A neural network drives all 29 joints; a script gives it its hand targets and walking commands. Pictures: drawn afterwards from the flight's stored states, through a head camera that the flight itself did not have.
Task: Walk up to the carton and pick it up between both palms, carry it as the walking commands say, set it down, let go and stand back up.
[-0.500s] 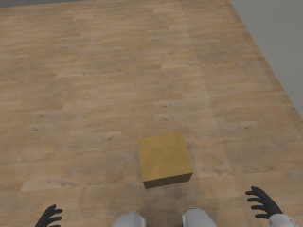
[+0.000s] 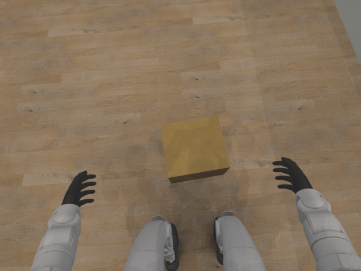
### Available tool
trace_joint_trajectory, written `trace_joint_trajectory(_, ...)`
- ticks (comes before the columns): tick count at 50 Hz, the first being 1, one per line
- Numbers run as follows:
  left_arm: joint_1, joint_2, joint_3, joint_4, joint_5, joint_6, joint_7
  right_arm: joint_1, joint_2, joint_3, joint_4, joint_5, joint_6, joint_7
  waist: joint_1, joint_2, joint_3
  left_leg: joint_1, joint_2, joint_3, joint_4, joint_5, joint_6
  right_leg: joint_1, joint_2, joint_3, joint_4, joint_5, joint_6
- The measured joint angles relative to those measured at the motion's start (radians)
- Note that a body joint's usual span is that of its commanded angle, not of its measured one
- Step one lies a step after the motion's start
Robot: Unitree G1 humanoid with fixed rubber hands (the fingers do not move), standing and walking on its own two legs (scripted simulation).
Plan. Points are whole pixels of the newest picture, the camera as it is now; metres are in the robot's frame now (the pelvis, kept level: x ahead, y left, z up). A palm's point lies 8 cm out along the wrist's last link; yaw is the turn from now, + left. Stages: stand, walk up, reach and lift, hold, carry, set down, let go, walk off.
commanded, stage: reach and lift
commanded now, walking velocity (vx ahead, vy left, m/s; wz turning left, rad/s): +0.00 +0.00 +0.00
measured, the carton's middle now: (193, 150) +0.50 -0.04 -0.62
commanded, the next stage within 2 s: none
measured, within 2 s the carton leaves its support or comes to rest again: neither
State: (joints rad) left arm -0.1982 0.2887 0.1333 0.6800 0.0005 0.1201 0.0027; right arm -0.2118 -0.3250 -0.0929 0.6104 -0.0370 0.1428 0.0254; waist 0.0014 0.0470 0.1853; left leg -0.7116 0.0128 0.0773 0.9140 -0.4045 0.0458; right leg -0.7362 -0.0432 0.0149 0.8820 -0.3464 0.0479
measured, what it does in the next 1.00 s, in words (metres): stands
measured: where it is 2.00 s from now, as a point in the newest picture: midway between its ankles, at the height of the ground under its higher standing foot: (197, 252)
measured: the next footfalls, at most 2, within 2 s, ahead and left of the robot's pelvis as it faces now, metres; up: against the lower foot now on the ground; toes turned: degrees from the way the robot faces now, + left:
none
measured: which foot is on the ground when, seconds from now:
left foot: down 0.00-1.00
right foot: down 0.00-1.00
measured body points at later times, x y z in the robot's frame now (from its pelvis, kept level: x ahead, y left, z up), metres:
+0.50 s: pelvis -0.03 +0.00 -0.03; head +0.25 -0.01 +0.32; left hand +0.40 +0.25 -0.15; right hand +0.40 -0.24 -0.16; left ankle +0.03 +0.09 -0.69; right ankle +0.05 -0.15 -0.69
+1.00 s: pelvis -0.03 -0.01 -0.05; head +0.32 -0.01 +0.23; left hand +0.50 +0.22 -0.19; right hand +0.49 -0.22 -0.21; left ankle +0.03 +0.09 -0.69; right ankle +0.05 -0.15 -0.69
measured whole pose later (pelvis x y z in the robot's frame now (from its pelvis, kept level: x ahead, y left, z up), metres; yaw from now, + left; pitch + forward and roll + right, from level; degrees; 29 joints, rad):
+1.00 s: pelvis -0.03 -0.01 -0.05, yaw +1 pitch +42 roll +0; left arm -1.16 0.37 0.29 0.83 0.00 0.16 -0.02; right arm -1.13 -0.34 -0.26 0.78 0.06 0.16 -0.01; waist 0.00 0.03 0.17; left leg -1.42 0.01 0.07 0.98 -0.29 0.05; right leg -1.44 -0.04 0.02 0.94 -0.24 0.04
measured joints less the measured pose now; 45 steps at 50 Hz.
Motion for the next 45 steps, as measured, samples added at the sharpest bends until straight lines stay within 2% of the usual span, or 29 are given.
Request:
trace_joint_trajectory(12,-0.273,0.033,0.008,0.002,0.000,0.036,0.000,-0.254,0.000,-0.028,0.056,0.051,0.022,-0.007,0.000,-0.012,-0.032,-0.251,0.000,-0.001,0.044,0.043,0.000,-0.251,-0.001,0.002,0.045,0.041,-0.006)
trace_joint_trajectory(29,-0.641,0.070,0.077,0.094,0.000,0.041,-0.018,-0.624,-0.004,-0.095,0.143,0.094,0.023,-0.021,0.000,-0.018,-0.098,-0.574,0.000,-0.002,0.060,0.096,0.000,-0.568,-0.001,0.002,0.053,0.096,-0.007)
trace_joint_trajectory(45,-0.950,0.073,0.145,0.145,0.000,0.047,-0.020,-0.903,-0.014,-0.154,0.170,0.094,0.023,-0.030,0.000,-0.018,-0.060,-0.705,0.000,-0.003,0.061,0.110,0.000,-0.701,0.000,0.002,0.060,0.106,-0.009)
